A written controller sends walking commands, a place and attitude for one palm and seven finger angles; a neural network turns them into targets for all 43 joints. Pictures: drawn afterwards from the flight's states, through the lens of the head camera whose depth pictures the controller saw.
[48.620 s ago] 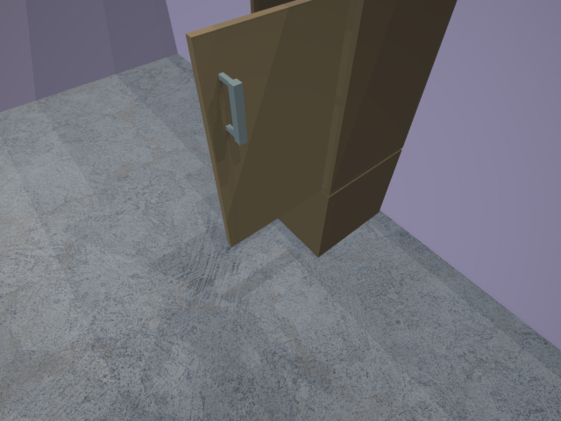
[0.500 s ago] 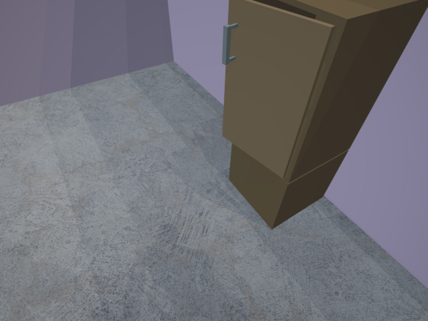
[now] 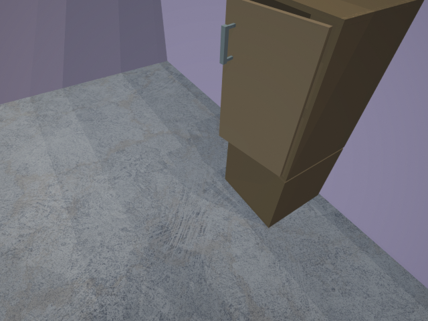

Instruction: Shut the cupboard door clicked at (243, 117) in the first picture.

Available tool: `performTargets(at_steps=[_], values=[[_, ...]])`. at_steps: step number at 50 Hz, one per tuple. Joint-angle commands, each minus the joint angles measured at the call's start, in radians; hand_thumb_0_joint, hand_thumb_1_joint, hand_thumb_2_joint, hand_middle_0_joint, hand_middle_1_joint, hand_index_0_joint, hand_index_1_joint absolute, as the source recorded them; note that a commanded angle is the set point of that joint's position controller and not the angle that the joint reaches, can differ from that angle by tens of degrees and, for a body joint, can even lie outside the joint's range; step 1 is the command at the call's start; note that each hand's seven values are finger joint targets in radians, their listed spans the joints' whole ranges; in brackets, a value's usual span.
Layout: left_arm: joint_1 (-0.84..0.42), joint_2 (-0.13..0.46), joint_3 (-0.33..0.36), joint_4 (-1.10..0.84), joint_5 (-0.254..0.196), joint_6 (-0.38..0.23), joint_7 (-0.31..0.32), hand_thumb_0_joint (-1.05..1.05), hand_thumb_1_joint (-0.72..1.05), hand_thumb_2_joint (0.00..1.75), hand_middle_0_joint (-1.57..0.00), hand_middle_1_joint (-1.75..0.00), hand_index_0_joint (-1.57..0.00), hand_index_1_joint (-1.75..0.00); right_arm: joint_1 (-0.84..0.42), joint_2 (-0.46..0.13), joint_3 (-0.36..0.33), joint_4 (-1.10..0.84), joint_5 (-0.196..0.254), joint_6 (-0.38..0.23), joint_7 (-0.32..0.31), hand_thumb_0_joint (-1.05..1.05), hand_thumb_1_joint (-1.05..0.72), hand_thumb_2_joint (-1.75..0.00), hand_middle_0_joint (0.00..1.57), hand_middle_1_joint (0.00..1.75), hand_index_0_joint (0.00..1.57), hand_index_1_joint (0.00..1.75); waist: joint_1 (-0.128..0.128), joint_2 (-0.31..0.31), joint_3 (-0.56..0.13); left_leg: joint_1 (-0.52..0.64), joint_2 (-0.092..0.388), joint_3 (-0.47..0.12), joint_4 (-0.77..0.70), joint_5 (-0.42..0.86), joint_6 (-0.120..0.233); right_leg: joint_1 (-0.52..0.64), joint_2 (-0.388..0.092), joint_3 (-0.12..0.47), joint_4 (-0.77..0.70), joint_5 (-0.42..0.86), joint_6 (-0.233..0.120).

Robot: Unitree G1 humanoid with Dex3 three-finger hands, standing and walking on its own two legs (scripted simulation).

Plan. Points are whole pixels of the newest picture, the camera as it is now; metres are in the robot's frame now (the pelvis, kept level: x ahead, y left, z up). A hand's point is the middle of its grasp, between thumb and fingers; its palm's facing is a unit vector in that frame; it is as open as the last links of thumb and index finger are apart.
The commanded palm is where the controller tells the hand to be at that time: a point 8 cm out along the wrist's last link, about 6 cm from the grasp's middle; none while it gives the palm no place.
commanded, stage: let the arm hang, fingers relaxed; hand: left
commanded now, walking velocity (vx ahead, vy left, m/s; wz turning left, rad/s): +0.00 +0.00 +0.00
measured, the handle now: (227, 43) +0.94 +0.00 +0.11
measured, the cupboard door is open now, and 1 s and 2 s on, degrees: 11 11 11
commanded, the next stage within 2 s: look to check the result in 0.02 s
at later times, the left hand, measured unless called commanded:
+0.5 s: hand out of the picture -0.02 +0.16 -0.18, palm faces +0.02 -0.98 -0.18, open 7.4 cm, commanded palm none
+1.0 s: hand out of the picture +0.01 +0.17 -0.19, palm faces +0.13 -0.97 -0.21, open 7.4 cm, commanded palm none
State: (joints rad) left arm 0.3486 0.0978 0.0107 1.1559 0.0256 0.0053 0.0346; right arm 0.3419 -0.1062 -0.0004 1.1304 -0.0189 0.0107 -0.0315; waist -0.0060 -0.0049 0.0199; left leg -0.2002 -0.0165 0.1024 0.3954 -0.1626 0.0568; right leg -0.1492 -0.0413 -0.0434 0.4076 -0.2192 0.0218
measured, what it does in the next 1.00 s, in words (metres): stands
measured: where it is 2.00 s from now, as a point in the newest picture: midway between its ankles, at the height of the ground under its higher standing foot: outside the picture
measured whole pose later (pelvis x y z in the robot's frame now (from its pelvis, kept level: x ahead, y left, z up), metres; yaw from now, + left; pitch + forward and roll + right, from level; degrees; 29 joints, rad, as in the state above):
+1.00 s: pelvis +0.01 -0.01 -0.01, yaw +5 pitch -1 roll -1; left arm 0.26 0.16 0.06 1.07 0.03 0.02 0.04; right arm 0.29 -0.15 -0.03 1.08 -0.02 0.05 -0.01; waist -0.02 0.01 0.07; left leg -0.32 -0.02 0.02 0.58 -0.25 0.03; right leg -0.20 -0.05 -0.13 0.53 -0.31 0.01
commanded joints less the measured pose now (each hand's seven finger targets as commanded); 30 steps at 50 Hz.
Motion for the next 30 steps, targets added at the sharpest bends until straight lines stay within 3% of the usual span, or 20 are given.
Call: performTargets(at_steps=[1,17,22,30], values=[[0.099,0.092,0.017,-0.01,-0.004,-0.012,0.006,0.0,0.9,0.9,-0.2,-0.3,-0.2,-0.3,0.059,-0.104,-0.021,-0.021,0.004,-0.016,-0.009,0.0,-0.9,-0.9,0.2,0.3,0.2,0.3,0.0,0.02,0.096,-0.045,0.121,-0.173,-0.146,-0.169,-0.017,-0.076,-0.043,0.067,-0.077,-0.025,-0.049],[0.076,0.112,0.014,-0.011,-0.008,-0.02,0.007,0.0,0.9,0.9,-0.2,-0.3,-0.2,-0.3,0.045,-0.116,-0.022,-0.016,0.007,-0.02,-0.007,0.0,-0.9,-0.9,0.2,0.3,0.2,0.3,-0.007,0.001,0.083,0.015,0.122,-0.145,-0.112,-0.066,-0.02,-0.088,-0.054,0.082,-0.095,-0.002,-0.051],[0.064,0.118,0.014,-0.013,-0.007,-0.017,0.006,0.0,0.9,0.9,-0.2,-0.3,-0.2,-0.3,0.04,-0.122,-0.022,-0.016,0.006,-0.018,-0.006,0.0,-0.9,-0.9,0.2,0.3,0.2,0.3,-0.008,0.011,0.106,0.002,0.123,-0.15,-0.128,-0.108,-0.023,-0.096,-0.05,0.08,-0.097,-0.02,-0.05],[0.048,0.131,0.016,-0.019,-0.008,-0.022,0.005,0.0,0.9,0.9,-0.2,-0.3,-0.2,-0.3,0.027,-0.132,-0.022,-0.02,0.007,-0.023,-0.006,0.0,-0.9,-0.9,0.2,0.3,0.2,0.3,-0.008,0.006,0.073,0.031,0.125,-0.14,-0.114,-0.038,-0.024,-0.073,-0.055,0.086,-0.101,0.018,-0.052]])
